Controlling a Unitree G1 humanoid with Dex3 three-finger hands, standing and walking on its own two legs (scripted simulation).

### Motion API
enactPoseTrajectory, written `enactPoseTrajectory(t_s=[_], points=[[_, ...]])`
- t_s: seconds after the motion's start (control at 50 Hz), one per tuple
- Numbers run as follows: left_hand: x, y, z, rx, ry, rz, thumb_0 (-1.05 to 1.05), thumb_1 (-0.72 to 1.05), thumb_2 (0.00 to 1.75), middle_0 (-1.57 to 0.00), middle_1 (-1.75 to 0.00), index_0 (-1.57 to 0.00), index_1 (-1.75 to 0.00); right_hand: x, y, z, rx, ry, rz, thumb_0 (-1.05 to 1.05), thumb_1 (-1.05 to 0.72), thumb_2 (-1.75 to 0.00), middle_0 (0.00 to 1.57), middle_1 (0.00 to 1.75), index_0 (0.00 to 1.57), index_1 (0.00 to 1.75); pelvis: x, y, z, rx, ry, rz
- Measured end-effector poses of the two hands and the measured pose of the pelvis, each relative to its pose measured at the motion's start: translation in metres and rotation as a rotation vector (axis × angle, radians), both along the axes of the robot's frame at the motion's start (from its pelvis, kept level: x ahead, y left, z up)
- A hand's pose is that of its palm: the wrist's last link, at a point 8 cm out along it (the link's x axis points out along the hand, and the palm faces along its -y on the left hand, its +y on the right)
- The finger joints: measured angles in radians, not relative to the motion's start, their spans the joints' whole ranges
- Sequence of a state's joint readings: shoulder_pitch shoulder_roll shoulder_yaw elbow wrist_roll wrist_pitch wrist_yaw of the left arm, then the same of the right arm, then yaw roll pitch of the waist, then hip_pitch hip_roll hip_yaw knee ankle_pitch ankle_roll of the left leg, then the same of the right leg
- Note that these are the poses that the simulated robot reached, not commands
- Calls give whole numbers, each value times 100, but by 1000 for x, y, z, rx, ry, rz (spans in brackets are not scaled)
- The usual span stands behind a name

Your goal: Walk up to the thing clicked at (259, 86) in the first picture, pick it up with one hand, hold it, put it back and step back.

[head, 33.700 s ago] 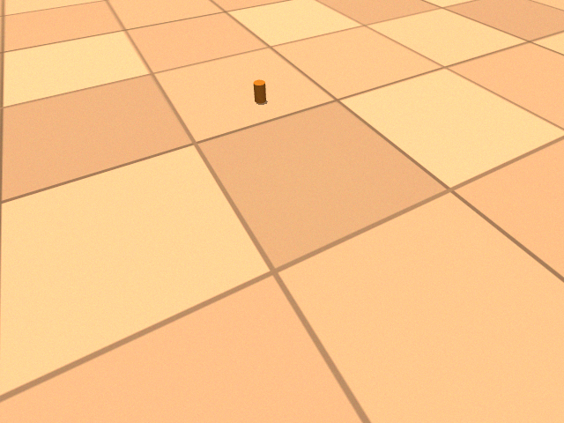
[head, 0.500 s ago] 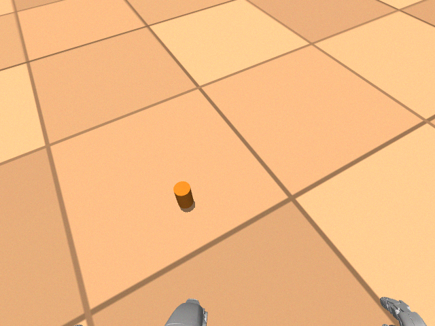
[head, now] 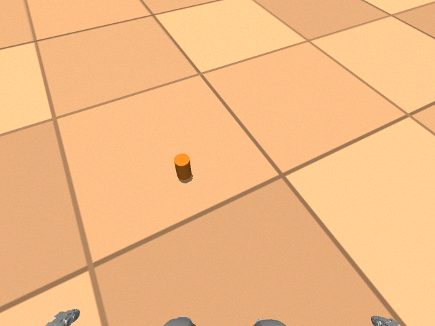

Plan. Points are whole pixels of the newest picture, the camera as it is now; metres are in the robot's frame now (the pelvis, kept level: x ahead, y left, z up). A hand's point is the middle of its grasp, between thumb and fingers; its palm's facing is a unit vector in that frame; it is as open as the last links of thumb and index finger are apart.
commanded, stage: step back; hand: left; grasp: from the side
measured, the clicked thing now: (183, 167) +0.92 +0.23 -0.69
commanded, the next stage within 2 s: stand in 1.28 s
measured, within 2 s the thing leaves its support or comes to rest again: neither
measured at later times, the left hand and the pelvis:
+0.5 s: hand out of the picture -0.08 +0.28 -0.14, palm faces +0.06 -0.90 -0.42, open 7.4 cm; pelvis -0.12 -0.01 +0.00, yaw +4 degrees
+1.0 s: hand out of the picture -0.05 +0.27 -0.15, palm faces +0.05 -0.93 -0.37, open 7.4 cm; pelvis -0.09 +0.00 +0.00, yaw +3 degrees
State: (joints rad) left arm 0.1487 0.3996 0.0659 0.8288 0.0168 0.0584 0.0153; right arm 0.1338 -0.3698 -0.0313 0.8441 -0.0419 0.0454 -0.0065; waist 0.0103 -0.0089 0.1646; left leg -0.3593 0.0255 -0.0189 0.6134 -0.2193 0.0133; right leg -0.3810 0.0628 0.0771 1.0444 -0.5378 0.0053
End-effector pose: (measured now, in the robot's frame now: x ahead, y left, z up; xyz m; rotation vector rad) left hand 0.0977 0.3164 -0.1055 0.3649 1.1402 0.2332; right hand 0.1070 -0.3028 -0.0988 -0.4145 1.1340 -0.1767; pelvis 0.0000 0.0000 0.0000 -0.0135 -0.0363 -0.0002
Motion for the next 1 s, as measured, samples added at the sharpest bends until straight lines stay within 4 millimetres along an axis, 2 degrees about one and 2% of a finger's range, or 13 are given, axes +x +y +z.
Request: enactPoseTrajectory(t_s=[0.1,0.22,0.36,0.42,0.5,0.6,0.68,0.76,0.88,1.0], points=[[-54,-16,-5,28,38,-18,0,90,90,-21,-30,-20,-30,-21,-21,-13,19,-66,-4,0,-90,-90,21,30,21,30,-43,-15,-12,-12,-5,-30],[-122,-28,10,38,79,13,0,90,90,-21,-30,-20,-30,-72,-32,-15,40,-30,-39,0,-90,-90,20,30,20,30,-80,-23,-1,38,-7,-19],[-159,-12,18,61,14,61,1,90,90,-21,-30,-21,-30,-140,-33,-23,28,108,-8,0,-90,-90,20,30,20,30,-108,-19,-2,36,-2,52],[-173,0,12,56,9,78,0,90,90,-21,-30,-20,-30,-158,-26,-23,24,133,-8,0,-90,-90,20,30,20,30,-118,-14,-5,51,-14,70],[-188,3,8,28,54,93,0,90,90,-21,-30,-20,-30,-173,-15,-15,41,106,-18,0,-90,-90,20,30,20,30,-124,-11,1,43,-11,66],[-192,-7,5,6,71,77,1,90,90,-21,-30,-20,-30,-171,-16,-12,59,69,-21,0,-90,-90,21,30,21,30,-124,-20,3,38,-8,46],[-193,-21,3,2,54,78,1,90,90,-21,-30,-20,-30,-158,-24,-17,55,62,-23,0,-90,-90,21,30,20,30,-121,-26,0,3,-16,49],[-195,-28,7,-14,41,103,0,90,90,-21,-30,-20,-30,-140,-26,-12,45,59,3,0,-90,-90,20,30,20,30,-116,-23,5,9,-14,58],[-186,-15,2,-23,69,110,0,90,90,-21,-30,-20,-30,-116,-18,-8,21,53,22,0,-90,-90,20,30,20,30,-100,-9,4,15,-7,70],[-157,1,-10,-31,83,96,1,90,90,-21,-30,-20,-30,-96,5,-9,26,27,10,0,-90,-90,20,30,20,30,-89,3,0,23,-6,47]])
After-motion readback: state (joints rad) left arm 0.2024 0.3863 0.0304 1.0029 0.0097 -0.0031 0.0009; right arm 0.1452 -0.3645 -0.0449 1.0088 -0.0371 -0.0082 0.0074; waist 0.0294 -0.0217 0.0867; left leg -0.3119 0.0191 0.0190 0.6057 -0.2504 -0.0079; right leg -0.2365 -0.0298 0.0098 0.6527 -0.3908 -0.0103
